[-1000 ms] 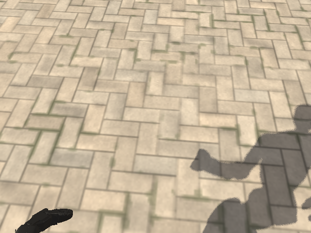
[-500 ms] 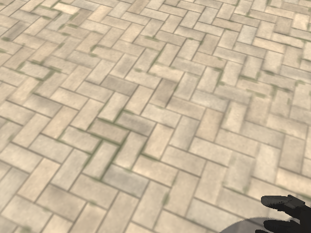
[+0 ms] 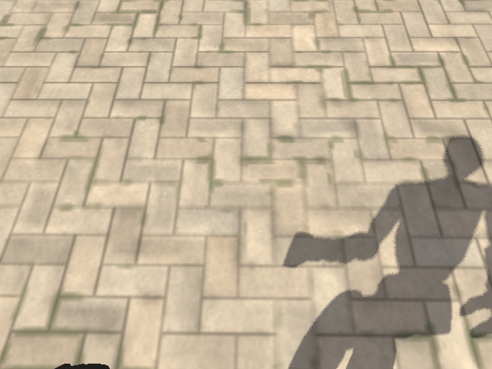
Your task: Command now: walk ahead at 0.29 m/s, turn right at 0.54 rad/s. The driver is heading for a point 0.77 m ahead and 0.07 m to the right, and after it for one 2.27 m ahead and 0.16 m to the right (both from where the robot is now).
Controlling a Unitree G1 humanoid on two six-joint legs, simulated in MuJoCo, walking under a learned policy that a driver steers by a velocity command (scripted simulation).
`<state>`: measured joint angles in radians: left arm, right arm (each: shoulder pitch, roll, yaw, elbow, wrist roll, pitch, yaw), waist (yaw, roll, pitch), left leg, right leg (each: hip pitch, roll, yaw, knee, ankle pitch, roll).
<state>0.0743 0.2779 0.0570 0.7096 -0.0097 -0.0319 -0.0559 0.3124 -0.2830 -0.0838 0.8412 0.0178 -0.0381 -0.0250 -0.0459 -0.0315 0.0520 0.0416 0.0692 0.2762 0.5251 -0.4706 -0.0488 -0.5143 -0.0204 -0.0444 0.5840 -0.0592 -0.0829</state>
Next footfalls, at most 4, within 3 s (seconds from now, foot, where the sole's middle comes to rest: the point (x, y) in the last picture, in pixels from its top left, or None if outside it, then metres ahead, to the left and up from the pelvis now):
0.48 left None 0.27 0.11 -0.75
0.82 right None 0.13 -0.12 -0.75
1.26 left None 0.36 0.11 -0.75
1.74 right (280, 317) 0.58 -0.08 -0.75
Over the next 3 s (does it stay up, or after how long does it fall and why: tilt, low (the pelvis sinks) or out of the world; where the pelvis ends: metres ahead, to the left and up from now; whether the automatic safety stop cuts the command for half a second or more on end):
stays up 0.95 -0.13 0.01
